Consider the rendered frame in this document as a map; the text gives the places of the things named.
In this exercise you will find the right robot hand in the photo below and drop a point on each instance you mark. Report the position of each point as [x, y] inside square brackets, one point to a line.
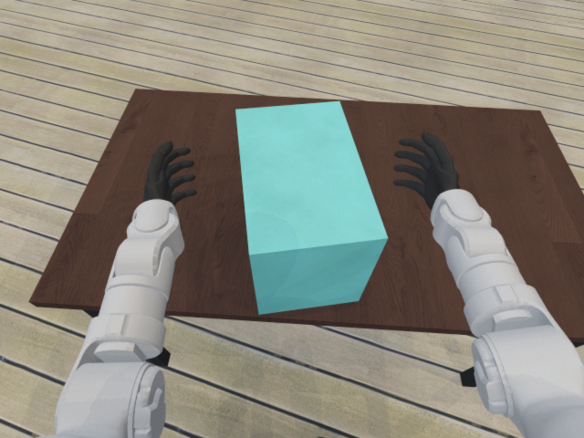
[439, 175]

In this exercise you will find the robot left upper arm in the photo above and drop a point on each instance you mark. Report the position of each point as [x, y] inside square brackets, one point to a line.
[113, 400]

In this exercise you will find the left robot hand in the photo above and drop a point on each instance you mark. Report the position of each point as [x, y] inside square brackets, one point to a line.
[159, 184]

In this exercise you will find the carton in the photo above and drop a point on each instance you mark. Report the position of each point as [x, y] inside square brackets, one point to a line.
[314, 230]

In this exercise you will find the table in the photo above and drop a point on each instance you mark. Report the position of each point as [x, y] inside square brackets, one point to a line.
[508, 159]

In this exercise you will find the robot left forearm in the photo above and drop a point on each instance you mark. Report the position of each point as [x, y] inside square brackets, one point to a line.
[129, 327]

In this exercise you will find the robot right upper arm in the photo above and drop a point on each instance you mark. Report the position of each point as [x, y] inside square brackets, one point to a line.
[531, 375]

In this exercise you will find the robot right forearm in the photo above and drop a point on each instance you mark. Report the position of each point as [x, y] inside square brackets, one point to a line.
[495, 294]

